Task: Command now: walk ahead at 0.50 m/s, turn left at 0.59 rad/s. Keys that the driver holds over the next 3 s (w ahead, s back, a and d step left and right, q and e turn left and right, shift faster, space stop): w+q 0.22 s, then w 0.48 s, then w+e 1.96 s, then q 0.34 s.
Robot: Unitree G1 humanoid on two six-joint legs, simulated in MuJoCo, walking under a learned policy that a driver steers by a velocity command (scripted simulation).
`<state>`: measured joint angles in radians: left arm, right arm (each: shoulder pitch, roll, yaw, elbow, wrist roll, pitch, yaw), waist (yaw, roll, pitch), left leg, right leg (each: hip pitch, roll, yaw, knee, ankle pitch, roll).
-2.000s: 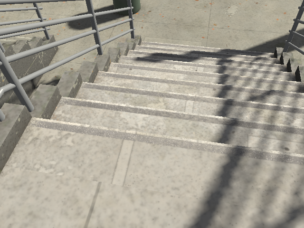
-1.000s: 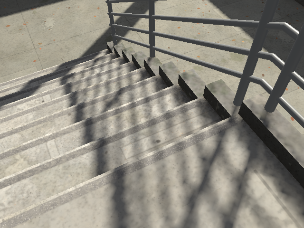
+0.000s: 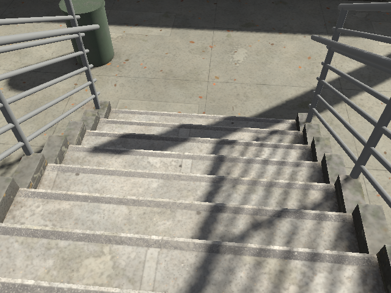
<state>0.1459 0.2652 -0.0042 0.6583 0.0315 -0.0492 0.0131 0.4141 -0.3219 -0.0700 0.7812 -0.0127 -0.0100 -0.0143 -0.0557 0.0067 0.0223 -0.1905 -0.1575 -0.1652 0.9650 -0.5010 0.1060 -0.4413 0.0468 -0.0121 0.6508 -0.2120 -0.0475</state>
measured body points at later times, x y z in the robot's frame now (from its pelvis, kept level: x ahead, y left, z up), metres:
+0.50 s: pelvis +0.19 +0.05 -0.01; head +0.19 +0.06 +0.44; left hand +0.05 +0.29 -0.14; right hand +0.42 -0.15 -0.11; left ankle +0.26 +0.22 -0.67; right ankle +0.07 -0.09 -0.72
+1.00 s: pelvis +0.41 +0.25 -0.17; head +0.40 +0.27 +0.28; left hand +0.47 +0.52 -0.31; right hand +0.38 +0.00 -0.31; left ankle +0.40 +0.31 -0.89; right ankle +0.52 +0.12 -0.81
